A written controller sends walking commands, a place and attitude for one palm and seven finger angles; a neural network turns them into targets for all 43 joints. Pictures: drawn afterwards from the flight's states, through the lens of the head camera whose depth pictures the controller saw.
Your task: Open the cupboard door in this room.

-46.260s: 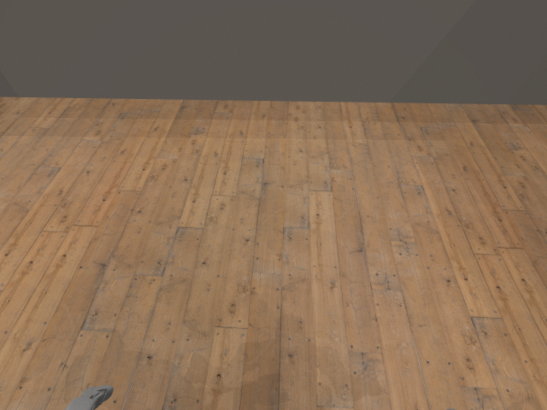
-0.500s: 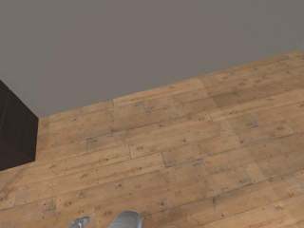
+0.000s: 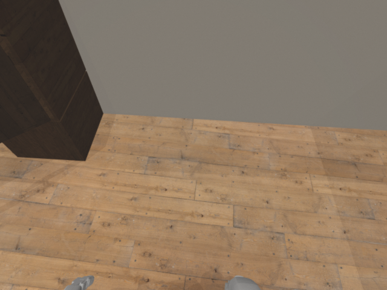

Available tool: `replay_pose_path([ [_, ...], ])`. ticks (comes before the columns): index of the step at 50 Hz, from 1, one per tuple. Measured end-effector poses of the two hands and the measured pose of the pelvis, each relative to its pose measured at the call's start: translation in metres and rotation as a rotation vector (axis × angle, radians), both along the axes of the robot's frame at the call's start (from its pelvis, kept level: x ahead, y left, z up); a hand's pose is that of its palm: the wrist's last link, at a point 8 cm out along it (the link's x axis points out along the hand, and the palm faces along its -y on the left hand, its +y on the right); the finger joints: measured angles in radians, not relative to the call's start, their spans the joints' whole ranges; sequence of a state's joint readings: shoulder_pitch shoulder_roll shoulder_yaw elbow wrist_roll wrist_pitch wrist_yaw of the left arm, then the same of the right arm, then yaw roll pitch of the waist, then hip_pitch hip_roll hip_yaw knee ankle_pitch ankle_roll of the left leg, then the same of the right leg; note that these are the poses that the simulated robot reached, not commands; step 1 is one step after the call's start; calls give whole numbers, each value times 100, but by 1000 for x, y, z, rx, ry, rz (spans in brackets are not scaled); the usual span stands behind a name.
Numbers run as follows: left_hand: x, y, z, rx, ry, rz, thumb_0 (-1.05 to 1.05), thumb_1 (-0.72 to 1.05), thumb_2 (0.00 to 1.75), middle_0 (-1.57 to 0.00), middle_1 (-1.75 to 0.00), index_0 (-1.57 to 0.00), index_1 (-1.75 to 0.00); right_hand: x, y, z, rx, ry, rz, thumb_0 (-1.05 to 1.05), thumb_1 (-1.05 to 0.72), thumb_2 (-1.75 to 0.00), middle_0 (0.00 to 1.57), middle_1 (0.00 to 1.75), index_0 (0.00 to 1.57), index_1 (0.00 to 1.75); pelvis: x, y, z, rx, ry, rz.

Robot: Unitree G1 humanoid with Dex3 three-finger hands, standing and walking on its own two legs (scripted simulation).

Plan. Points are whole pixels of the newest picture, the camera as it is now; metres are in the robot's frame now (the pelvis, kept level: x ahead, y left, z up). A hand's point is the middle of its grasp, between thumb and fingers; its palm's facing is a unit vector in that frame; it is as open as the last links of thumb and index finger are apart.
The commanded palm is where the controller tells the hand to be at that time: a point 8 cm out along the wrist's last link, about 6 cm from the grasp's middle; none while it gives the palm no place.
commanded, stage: turn to face it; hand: left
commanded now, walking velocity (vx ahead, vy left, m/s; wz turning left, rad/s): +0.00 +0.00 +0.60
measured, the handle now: out of the picture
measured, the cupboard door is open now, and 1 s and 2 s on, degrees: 42 42 42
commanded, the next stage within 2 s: take the last steps up to it in 1.12 s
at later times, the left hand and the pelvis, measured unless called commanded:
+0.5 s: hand out of the picture +0.00 +0.18 -0.17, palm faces +0.36 -0.90 -0.23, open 7.3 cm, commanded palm none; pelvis +0.01 -0.02 +0.00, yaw +21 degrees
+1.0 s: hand out of the picture +0.04 +0.21 -0.15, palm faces +0.52 -0.82 -0.25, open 7.4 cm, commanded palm none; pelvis +0.04 -0.02 +0.00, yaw +32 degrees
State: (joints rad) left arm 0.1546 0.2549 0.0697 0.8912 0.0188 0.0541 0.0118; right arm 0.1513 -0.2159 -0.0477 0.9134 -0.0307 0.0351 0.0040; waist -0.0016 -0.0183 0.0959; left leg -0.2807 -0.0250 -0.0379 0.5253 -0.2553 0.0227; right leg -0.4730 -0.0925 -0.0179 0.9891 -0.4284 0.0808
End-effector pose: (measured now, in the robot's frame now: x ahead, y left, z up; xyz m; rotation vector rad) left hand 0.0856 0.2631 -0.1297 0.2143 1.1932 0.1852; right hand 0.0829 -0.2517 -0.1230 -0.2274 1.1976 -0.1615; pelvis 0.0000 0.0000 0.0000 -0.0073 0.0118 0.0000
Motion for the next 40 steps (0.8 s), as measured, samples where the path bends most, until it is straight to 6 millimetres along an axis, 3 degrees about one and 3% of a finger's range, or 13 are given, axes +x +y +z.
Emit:
replay_pose_path([
  [7, 8, -29, 8, 28, -90, 42, 0, 91, 90, -20, -30, -20, -30, 6, -20, -25, 51, 49, 33, 1, -90, -89, 21, 30, 20, 30, 6, -28, -10, 16, 4, 85],
  [13, -26, -51, 16, 21, -50, 125, 0, 91, 90, -20, -30, -20, -30, 27, -32, -23, 58, 82, 92, 1, -91, -89, 20, 30, 20, 30, 9, -37, -1, 32, -12, 176],
  [18, -56, -59, 11, -14, 4, 210, 0, 91, 90, -20, -30, -20, -30, 50, -26, -12, 46, 90, 166, 1, -91, -89, 20, 30, 20, 30, 14, -39, 5, 46, -3, 254],
  [22, -84, -50, 1, -30, 24, 297, 0, 91, 90, -20, -30, -21, -30, 76, -7, -8, 23, 86, 260, 1, -91, -89, 20, 30, 20, 30, 15, -31, 2, 41, -1, 316],
  [27, -129, -27, -26, -59, 72, 405, 0, 91, 90, -20, -30, -21, -30, 117, 34, -8, -9, 1, 379, 1, -91, -89, 20, 30, 20, 30, 14, -9, -14, 16, 0, 384],
  [30, -145, -14, -32, -58, 122, 448, 0, 91, 90, -20, -30, -20, -30, 129, 55, 0, -17, -45, 424, 1, -91, -89, 20, 30, 20, 30, 13, -2, -14, 13, -4, 406],
  [33, -145, -2, -24, -54, 114, 475, 1, 91, 90, -20, -30, -20, -30, 130, 67, 8, -29, -51, 451, 1, -91, -89, 20, 30, 20, 30, 13, 4, -6, -7, -1, 434],
  [40, -119, 11, -4, -29, 5, 498, 0, 91, 90, -20, -30, -20, -30, 122, 77, 11, -18, -1, 490, 1, -90, -89, 21, 30, 20, 30, 19, 7, 5, -18, -2, 489],
])
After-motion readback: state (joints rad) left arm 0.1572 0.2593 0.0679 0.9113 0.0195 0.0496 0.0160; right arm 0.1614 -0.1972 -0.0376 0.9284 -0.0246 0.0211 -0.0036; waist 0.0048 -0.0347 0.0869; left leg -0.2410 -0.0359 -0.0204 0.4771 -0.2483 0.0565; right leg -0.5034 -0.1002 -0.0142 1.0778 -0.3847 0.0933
